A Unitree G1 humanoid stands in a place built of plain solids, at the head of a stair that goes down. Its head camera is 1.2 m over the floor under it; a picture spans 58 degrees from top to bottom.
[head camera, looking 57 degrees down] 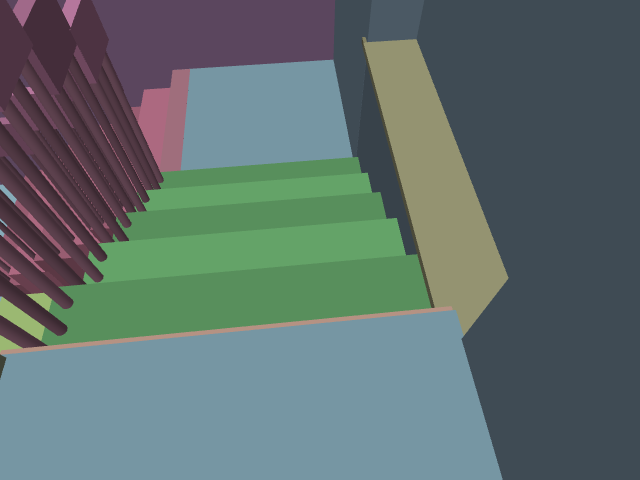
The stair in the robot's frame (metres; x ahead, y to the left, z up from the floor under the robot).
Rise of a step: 0.17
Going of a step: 0.29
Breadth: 1.31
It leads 6 degrees to the left of straight ahead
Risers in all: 6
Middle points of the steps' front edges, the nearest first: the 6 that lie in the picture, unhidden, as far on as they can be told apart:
0.48 0.25 0.00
0.76 0.28 -0.17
1.05 0.31 -0.34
1.34 0.34 -0.51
1.62 0.37 -0.68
1.91 0.40 -0.85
